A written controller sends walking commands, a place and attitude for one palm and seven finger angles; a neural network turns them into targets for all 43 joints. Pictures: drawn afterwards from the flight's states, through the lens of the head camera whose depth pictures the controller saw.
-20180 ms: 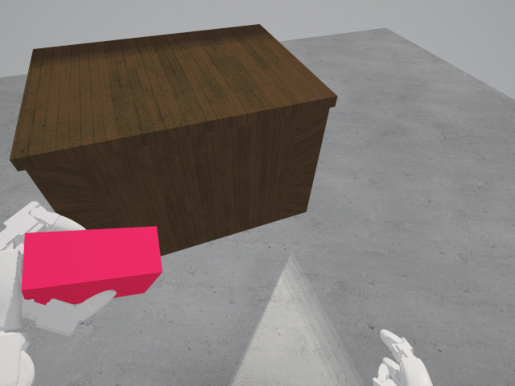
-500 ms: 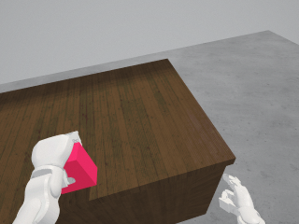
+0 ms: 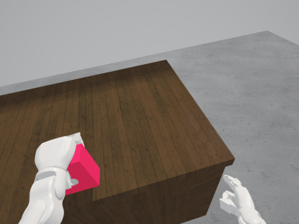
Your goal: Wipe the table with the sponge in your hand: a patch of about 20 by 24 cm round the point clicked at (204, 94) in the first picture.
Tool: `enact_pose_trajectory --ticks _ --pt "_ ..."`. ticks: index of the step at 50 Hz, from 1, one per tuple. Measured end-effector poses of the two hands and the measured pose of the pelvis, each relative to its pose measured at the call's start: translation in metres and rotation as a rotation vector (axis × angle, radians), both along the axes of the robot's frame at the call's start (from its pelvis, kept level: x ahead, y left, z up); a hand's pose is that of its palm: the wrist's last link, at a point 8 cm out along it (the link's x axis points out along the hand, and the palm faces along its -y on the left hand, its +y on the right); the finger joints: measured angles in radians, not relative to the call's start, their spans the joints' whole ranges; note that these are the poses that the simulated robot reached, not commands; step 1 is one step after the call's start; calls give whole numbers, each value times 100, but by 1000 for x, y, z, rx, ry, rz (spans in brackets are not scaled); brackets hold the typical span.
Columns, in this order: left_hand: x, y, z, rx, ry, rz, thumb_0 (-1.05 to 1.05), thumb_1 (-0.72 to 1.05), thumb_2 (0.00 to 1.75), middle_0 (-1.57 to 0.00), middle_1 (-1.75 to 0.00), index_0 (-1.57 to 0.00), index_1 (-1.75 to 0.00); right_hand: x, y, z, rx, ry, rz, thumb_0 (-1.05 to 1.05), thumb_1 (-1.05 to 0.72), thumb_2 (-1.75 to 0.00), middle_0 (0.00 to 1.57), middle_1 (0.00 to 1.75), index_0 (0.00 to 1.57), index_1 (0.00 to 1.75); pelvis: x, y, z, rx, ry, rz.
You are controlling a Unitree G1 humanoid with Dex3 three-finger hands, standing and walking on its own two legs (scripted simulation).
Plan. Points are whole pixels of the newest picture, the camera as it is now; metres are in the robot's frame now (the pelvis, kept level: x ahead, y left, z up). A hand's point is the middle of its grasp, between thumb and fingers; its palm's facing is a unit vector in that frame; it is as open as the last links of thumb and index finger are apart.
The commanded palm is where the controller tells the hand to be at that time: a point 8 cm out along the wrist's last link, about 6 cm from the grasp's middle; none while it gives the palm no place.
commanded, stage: move the sponge above the wiping area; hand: left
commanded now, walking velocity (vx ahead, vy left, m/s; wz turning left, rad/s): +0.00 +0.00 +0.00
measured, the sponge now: (76, 174) +0.22 +0.26 +0.01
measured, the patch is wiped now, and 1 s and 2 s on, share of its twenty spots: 0.00 0.00 0.05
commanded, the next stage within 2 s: lower the sponge onto the table in 0.22 s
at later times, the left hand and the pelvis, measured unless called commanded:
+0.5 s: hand (67, 161) +0.23 +0.27 +0.07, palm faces +0.01 -0.11 -0.99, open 10.0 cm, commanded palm +0.19 +0.26 +0.14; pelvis +0.00 +0.00 +0.00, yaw +0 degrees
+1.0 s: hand (71, 164) +0.23 +0.27 +0.06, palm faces -0.01 -0.12 -0.99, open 10.0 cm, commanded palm +0.19 +0.27 +0.12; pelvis +0.00 +0.00 +0.00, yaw +0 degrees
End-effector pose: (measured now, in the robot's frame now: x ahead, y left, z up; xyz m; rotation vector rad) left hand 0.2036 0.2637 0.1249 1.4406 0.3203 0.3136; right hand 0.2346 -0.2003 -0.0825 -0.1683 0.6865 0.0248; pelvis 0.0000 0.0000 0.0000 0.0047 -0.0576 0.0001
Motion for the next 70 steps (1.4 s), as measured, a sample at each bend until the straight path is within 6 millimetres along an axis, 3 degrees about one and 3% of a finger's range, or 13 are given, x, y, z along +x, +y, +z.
enact_pose_trajectory --ticks 12,40,59,70 --pt "0 10 -3 -2 31 21 -1 -49 102 -73 -134 -75 -133 8 1 4 -16 -14 11 1 -91 -90 20 30 20 30 2 -2 0 -3 -1 4" --pt "2 1 -6 -10 22 8 -1 -49 102 -73 -134 -75 -133 7 11 3 8 -6 25 1 -91 -90 20 30 20 30 1 2 0 -2 3 7" --pt "-4 7 -24 -12 58 27 -1 -49 102 -73 -134 -75 -134 -2 -8 -1 -27 13 -14 1 -91 -90 20 30 20 30 2 0 -1 -4 16 6" --pt "-4 4 -26 4 41 13 -1 -49 102 -73 -134 -75 -134 -4 -5 -3 -9 12 -19 1 -91 -90 20 30 20 30 1 0 -1 -4 26 5"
